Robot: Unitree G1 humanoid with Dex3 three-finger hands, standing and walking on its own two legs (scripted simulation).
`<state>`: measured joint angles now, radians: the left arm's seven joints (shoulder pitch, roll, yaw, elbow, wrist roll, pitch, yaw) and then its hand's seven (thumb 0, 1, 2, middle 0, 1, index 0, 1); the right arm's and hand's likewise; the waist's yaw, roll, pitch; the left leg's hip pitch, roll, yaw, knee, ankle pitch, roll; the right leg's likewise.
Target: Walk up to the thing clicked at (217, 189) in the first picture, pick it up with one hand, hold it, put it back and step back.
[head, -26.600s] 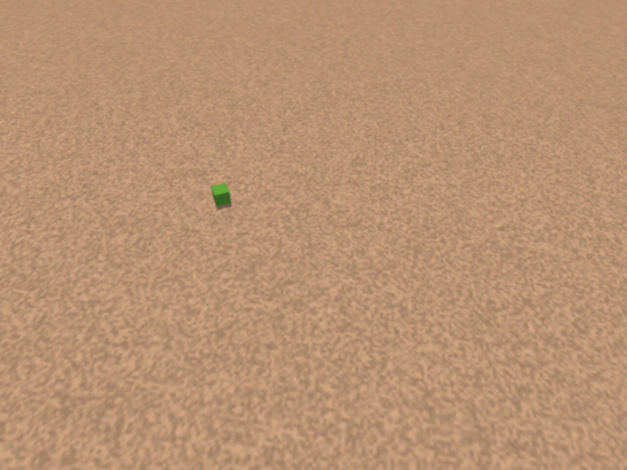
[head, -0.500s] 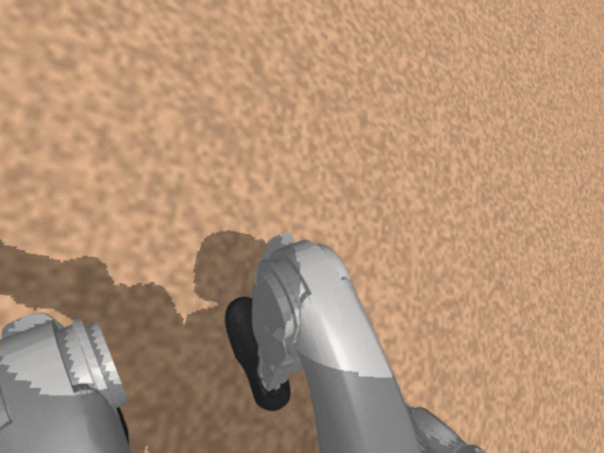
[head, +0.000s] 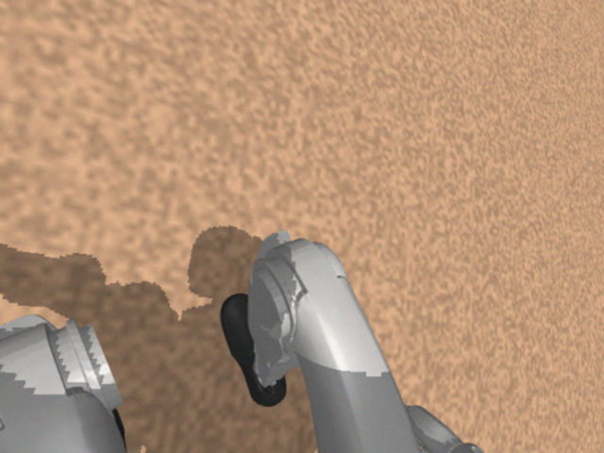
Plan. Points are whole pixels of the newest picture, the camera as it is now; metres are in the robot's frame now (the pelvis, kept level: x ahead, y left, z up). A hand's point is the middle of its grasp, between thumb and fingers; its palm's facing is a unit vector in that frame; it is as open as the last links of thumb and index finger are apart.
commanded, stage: close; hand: left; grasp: from above
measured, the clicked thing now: out of the picture +0.46 +0.32 -0.27
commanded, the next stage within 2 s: settle in 0.04 s
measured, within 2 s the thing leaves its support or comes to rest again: leaves its support in 0.42 s
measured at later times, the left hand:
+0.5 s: hand out of the picture +0.46 +0.32 -0.24, palm faces -0.41 -0.15 -0.90, open 10.6 cm
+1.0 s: hand out of the picture +0.45 +0.33 -0.14, palm faces -0.46 -0.10 -0.88, open 10.5 cm
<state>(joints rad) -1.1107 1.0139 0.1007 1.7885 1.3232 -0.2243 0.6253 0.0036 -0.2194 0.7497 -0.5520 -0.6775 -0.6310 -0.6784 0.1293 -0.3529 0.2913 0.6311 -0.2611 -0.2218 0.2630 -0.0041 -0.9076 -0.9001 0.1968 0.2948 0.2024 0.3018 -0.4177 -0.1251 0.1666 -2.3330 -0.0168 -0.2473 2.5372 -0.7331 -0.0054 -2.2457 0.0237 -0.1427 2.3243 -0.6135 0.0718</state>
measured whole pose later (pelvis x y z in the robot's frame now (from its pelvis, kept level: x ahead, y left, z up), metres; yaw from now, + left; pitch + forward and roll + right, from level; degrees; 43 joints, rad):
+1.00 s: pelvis +0.00 -0.01 +0.03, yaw +6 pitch +34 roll -9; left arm -1.02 0.77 0.04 1.43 1.24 -0.18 0.31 0.00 -0.22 0.91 -0.57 -0.79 -0.64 -0.74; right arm 0.15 -0.31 0.11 0.66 -0.14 -0.07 0.20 0.00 -0.92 -0.90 0.20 0.29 0.20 0.30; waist -0.28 0.01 -0.04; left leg -2.32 -0.03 -0.15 2.40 -0.69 -0.01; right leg -2.26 -0.02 -0.07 2.27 -0.62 0.05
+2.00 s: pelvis +0.00 +0.00 +0.21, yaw +11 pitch +29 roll -5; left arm -0.51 0.56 -0.07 0.74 1.01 -0.05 0.04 0.00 -0.19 0.87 -0.52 -0.85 -0.60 -0.79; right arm 0.14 -0.25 -0.02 0.64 0.01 0.06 0.02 0.00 -0.91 -0.90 0.20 0.30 0.20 0.30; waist -0.10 0.05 -0.18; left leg -1.68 0.00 -0.07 1.79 -0.63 0.01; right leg -1.66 -0.02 -0.02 1.71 -0.57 0.05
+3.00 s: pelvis +0.08 +0.00 +0.43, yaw +11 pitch +9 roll -1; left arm -0.33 0.39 -0.19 0.82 1.01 -0.01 0.10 0.00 -0.20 0.88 -0.54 -0.83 -0.62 -0.77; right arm 0.26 -0.24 -0.05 0.73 0.04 0.03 -0.04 0.00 -0.91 -0.90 0.20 0.30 0.20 0.30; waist -0.04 0.03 -0.08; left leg -0.57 0.02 0.00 0.79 -0.38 0.00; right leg -0.59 -0.01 0.02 0.76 -0.33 0.03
